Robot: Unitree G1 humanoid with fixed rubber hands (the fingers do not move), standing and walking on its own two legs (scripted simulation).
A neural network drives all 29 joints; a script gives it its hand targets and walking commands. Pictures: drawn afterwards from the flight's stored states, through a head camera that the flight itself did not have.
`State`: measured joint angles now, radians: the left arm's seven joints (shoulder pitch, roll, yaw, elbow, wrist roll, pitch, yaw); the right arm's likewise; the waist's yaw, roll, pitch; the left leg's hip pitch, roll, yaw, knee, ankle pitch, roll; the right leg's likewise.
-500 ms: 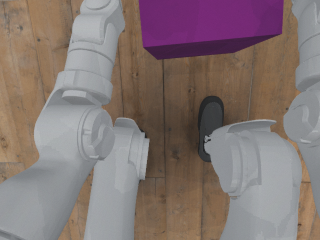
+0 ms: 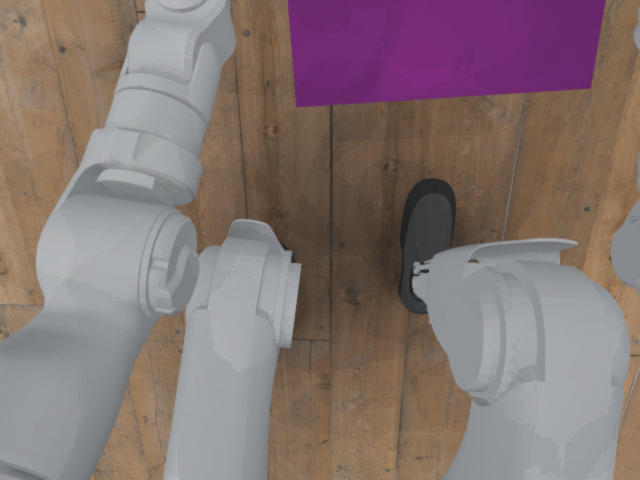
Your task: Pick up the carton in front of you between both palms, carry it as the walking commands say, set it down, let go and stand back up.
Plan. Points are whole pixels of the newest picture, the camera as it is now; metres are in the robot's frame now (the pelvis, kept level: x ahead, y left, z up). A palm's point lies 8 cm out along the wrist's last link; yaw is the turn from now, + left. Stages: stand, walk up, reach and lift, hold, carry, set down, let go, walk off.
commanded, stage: set down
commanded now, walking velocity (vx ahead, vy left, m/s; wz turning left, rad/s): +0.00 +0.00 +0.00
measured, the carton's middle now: out of the picture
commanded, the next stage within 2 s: let go in 1.12 s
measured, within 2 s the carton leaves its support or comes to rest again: neither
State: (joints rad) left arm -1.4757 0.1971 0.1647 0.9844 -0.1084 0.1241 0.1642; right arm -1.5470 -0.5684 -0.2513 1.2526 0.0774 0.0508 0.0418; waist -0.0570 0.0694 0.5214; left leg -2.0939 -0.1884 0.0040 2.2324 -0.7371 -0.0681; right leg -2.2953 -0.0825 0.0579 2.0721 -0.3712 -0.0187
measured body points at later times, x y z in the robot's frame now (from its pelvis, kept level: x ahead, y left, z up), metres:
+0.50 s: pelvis +0.00 -0.01 +0.07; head +0.34 -0.08 +0.36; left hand +0.57 +0.07 -0.04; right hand +0.55 -0.32 -0.05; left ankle +0.08 +0.12 -0.34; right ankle +0.16 -0.14 -0.34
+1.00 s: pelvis +0.03 -0.02 +0.20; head +0.35 -0.10 +0.51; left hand +0.57 +0.07 +0.10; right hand +0.55 -0.33 +0.09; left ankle +0.08 +0.12 -0.34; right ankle +0.16 -0.14 -0.34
